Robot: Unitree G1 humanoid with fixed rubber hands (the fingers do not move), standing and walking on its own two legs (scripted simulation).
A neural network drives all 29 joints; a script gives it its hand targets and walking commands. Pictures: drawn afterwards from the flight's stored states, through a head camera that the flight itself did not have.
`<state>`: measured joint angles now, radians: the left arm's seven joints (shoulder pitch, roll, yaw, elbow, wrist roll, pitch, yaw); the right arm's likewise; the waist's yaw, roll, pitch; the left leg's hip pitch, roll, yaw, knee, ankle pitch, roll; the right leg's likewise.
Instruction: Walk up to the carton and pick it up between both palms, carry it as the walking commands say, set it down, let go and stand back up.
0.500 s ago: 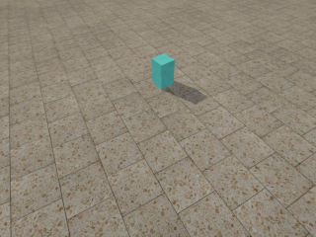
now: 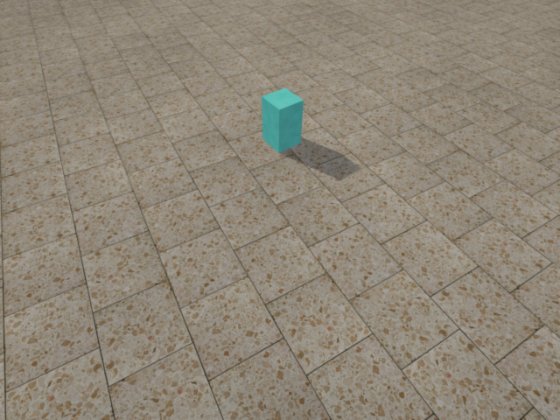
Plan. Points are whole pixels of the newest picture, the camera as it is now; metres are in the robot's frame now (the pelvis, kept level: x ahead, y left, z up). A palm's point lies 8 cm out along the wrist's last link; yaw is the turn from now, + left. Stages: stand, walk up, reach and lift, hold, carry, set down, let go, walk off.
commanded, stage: stand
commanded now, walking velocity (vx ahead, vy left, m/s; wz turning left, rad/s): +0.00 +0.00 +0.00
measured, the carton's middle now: (282, 120) +1.74 -0.02 -0.63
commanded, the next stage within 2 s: walk up in 0.02 s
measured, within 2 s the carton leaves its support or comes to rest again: neither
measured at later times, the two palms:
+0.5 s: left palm out of the picture +0.05 +0.22 -0.14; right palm out of the picture +0.01 -0.24 -0.15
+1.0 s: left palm out of the picture +0.12 +0.17 -0.12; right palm (375, 266) +0.46 -0.21 -0.16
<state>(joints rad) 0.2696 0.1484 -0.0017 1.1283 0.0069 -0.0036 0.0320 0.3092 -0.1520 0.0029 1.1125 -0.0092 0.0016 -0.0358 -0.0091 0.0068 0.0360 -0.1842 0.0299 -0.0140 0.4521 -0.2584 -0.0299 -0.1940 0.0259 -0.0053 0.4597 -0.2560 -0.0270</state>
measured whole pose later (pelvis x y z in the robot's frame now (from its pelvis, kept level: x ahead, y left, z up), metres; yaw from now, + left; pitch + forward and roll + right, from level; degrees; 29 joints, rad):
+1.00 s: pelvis +0.31 +0.00 -0.03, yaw -1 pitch +3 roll +3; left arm 0.62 0.08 0.02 1.16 0.03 -0.10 0.02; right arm 0.04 -0.18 -0.05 0.93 -0.04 -0.04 0.05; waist 0.11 -0.01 0.08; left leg -0.52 0.00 0.23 0.53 -0.07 0.05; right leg 0.16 -0.13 -0.09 0.38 -0.51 0.05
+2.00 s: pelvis +0.88 -0.06 +0.01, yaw -1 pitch -1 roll +3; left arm 0.56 0.12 0.02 1.16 0.02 -0.09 0.00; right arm 0.11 -0.21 -0.04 0.96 -0.03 0.00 0.06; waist 0.10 0.00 0.02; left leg -0.63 0.12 0.11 0.78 0.06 -0.04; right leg 0.08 -0.07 -0.13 0.24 -0.31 0.00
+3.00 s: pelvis +1.22 -0.08 +0.00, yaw -1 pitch +0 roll +2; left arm 0.25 0.14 0.01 1.08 0.01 -0.02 0.03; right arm 0.24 -0.16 -0.03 1.04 -0.02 0.04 -0.04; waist 0.00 0.02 0.05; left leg -0.35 0.05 0.04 0.84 -0.42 -0.02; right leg -0.27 -0.03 -0.13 0.41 -0.13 -0.07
